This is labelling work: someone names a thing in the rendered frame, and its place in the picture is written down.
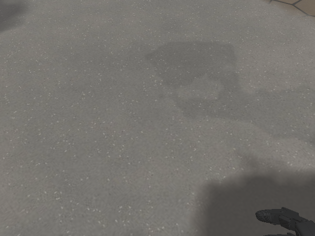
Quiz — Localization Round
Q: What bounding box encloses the robot right hand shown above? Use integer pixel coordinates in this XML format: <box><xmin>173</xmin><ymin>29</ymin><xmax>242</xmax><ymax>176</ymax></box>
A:
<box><xmin>255</xmin><ymin>207</ymin><xmax>315</xmax><ymax>236</ymax></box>

